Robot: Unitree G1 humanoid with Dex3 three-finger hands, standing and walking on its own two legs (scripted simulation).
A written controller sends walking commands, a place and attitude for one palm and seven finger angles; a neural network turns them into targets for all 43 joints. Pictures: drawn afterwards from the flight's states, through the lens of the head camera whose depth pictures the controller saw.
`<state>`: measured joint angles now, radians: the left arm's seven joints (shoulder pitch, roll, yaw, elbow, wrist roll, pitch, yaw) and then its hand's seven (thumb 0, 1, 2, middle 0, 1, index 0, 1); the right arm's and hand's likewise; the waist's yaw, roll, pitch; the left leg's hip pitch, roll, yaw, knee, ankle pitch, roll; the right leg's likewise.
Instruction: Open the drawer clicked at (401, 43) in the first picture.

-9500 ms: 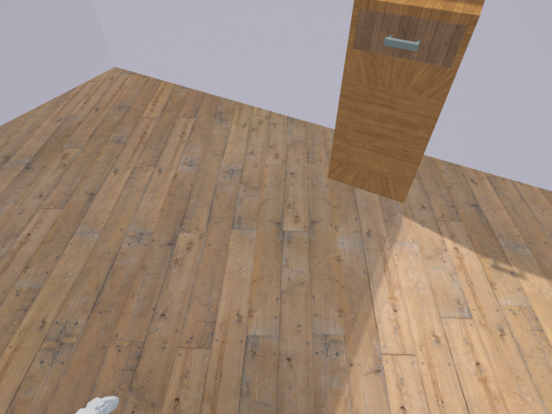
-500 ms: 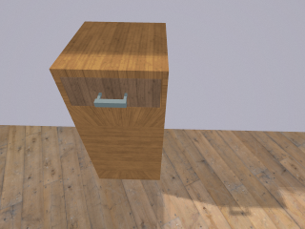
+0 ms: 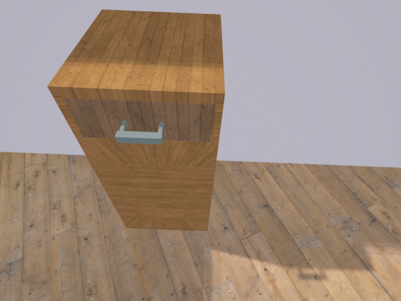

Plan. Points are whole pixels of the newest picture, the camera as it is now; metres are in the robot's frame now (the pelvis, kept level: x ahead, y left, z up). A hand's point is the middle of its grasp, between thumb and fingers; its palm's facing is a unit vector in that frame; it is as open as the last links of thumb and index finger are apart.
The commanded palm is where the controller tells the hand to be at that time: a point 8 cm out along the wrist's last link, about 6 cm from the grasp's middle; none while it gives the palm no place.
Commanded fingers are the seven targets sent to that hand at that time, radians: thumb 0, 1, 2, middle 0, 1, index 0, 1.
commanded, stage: come to a stop and stand still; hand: left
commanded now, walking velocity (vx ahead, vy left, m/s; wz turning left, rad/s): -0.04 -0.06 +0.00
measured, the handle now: (141, 131) +0.50 +0.20 +0.01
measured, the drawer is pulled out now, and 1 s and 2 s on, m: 0.00 0.00 0.00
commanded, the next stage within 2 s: look again from close up in 1.18 s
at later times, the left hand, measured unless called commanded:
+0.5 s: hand out of the picture -0.04 +0.13 -0.17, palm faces +0.11 -0.98 -0.18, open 7.3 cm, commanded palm none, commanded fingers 0.00 0.90 0.90 -0.20 -0.30 -0.20 -0.30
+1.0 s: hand out of the picture -0.03 +0.23 -0.17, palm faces +0.02 -0.98 -0.21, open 7.4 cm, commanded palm none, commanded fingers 0.00 0.90 0.90 -0.20 -0.30 -0.20 -0.30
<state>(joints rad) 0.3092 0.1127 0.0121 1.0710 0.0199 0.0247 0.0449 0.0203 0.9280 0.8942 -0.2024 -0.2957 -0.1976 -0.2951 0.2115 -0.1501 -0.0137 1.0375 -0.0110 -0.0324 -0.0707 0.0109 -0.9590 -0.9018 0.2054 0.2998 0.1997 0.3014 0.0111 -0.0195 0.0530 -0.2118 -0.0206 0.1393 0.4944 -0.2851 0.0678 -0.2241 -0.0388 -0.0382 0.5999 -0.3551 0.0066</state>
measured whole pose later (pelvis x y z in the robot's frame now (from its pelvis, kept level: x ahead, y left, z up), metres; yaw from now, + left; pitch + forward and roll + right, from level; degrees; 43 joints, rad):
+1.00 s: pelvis -0.04 +0.05 +0.00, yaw +0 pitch -1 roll -1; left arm 0.31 0.18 0.00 1.04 0.02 0.01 0.03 0.01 0.91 0.89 -0.20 -0.30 -0.20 -0.29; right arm 0.29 -0.18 0.01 1.01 -0.02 -0.01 -0.02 0.01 -0.94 -0.90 0.21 0.30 0.20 0.30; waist 0.00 0.00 0.01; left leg -0.24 -0.07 0.13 0.47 -0.23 0.12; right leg -0.23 -0.10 -0.02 0.51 -0.27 -0.01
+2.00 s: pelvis -0.03 -0.02 +0.00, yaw +1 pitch -1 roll +1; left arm 0.56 0.27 -0.09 0.26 0.14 0.13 0.23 0.10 0.95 0.87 -0.21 -0.32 -0.21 -0.32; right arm 0.37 -0.21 0.01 0.88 0.08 -0.25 -0.11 0.02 -0.93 -0.90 0.21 0.30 0.20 0.30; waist 0.00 0.02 -0.03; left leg -0.27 -0.02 0.09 0.54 -0.26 0.03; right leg -0.27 -0.05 -0.05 0.61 -0.33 0.00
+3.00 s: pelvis +0.00 -0.02 -0.01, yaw -6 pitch +6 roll +1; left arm 0.22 0.40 -0.02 -0.11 0.91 0.15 0.28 0.00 -0.25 0.40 -0.31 -1.04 -0.30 -1.04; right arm 0.12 -0.28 -0.07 0.65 0.00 0.08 -0.04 0.01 -0.91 -0.90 0.20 0.30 0.20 0.30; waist 0.06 0.07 -0.09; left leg -0.39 -0.04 -0.06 0.65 -0.36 -0.01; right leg -0.41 0.02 0.05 0.70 -0.39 -0.02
